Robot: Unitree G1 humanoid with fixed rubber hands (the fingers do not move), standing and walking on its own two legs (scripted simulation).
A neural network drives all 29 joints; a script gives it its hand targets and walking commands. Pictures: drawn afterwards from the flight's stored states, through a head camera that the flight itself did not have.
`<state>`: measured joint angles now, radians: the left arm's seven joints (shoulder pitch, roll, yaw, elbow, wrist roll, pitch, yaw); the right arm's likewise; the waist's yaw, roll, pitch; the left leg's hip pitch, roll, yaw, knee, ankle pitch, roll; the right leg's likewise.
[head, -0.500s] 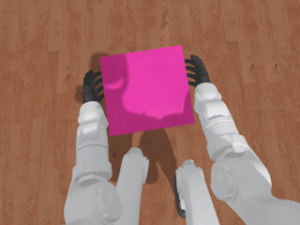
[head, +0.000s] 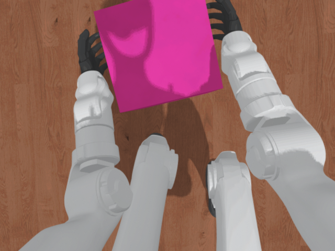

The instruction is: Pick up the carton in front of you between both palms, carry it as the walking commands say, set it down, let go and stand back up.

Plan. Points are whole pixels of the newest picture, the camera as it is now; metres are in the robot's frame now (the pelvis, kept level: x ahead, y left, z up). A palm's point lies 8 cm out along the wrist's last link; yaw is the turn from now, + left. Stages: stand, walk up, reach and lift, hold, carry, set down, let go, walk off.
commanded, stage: set down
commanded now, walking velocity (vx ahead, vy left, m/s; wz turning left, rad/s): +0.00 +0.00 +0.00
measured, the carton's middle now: (163, 62) +0.49 +0.13 -0.23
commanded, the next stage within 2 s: none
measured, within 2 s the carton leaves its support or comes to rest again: rests again in 0.64 s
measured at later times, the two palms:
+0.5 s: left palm (105, 76) +0.43 +0.26 -0.20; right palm (223, 40) +0.56 +0.00 -0.21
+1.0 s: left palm (104, 78) +0.43 +0.27 -0.22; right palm (222, 45) +0.55 -0.01 -0.23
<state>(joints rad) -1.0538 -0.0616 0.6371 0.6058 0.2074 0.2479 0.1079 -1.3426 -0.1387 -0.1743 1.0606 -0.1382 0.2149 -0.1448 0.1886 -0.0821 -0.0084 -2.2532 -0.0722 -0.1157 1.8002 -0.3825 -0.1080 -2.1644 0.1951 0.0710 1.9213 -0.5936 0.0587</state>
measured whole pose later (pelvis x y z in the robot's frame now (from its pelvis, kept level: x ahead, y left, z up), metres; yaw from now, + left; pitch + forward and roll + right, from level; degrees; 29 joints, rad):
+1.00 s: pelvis +0.00 -0.01 -0.06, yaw +2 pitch +43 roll +5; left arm -1.22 0.09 0.67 0.91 0.16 0.15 0.00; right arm -1.55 -0.24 0.00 1.29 -0.07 0.16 -0.07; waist 0.23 -0.07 0.21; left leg -2.32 0.00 -0.05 1.99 -0.43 -0.11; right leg -2.28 0.18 0.06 2.15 -0.62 0.01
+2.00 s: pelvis -0.01 +0.01 -0.01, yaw +4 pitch +42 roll +1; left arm -1.06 0.15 0.35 0.78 -0.17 0.11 0.16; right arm -1.44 -0.40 0.04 1.11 0.06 0.20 -0.05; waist 0.24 -0.06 0.13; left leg -2.20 -0.02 -0.01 1.85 -0.38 -0.03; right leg -2.10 0.05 0.04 2.00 -0.63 0.02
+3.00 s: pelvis +0.07 +0.02 +0.24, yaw +1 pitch +37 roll -1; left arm -0.40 0.11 0.27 0.53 0.03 0.10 -0.09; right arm -0.63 -0.11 -0.19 0.68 -0.15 0.15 -0.12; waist 0.18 -0.01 -0.13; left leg -1.32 0.00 -0.02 0.91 -0.23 0.00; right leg -1.22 0.06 0.08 0.97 -0.39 0.03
